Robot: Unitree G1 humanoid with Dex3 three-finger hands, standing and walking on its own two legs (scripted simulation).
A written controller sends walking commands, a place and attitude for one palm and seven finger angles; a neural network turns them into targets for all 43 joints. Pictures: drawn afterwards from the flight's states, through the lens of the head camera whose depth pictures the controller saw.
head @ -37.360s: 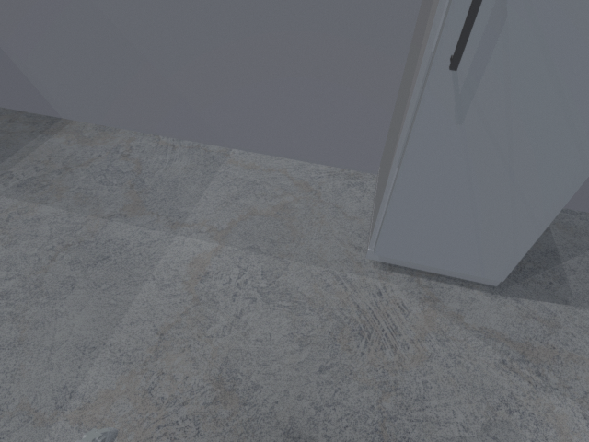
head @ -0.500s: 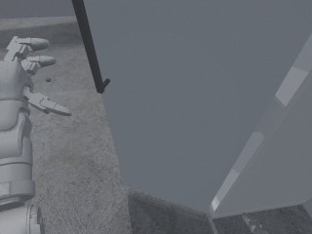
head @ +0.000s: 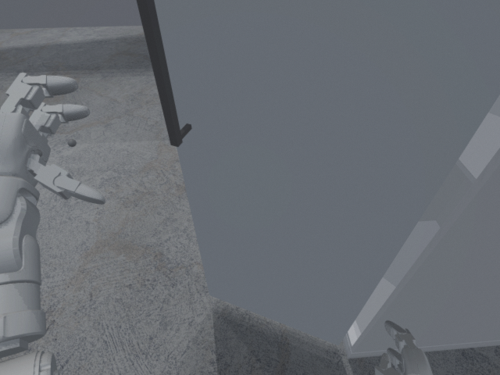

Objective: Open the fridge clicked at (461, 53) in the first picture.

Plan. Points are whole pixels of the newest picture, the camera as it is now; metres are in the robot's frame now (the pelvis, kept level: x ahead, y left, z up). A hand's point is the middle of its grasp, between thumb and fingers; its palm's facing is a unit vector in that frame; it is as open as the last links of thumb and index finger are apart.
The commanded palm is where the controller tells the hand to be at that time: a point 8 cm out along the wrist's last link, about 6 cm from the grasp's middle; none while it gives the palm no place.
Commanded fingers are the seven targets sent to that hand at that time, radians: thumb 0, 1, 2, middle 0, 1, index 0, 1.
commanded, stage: draw the hand back to the body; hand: left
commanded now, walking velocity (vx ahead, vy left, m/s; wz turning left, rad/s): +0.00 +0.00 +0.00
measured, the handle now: (168, 70) +0.50 +0.19 +0.26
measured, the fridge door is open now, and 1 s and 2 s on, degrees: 64 64 64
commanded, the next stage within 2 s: step back with the hand held close in 1.58 s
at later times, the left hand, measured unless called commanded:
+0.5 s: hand (52, 203) +0.26 +0.29 +0.19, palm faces +0.12 -0.99 -0.04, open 14.6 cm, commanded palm +0.23 +0.32 +0.21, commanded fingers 0.00 -0.33 0.31 -0.24 -1.02 -0.24 -1.02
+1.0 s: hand (48, 229) +0.23 +0.28 +0.17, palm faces +0.47 -0.82 -0.32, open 10.8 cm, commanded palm +0.18 +0.31 +0.19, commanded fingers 0.00 0.57 0.74 -0.21 -0.49 -0.21 -0.49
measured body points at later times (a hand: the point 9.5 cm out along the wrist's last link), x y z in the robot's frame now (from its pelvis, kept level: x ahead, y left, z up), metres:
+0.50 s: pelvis +0.00 +0.02 +0.00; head -0.04 +0.01 +0.45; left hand +0.25 +0.34 +0.19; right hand +0.23 -0.20 -0.04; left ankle +0.04 +0.14 -0.73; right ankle -0.01 -0.11 -0.73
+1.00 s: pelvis +0.01 +0.01 +0.01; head -0.02 +0.00 +0.46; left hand +0.20 +0.32 +0.19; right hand +0.17 -0.22 -0.09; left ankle +0.04 +0.14 -0.73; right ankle -0.01 -0.11 -0.73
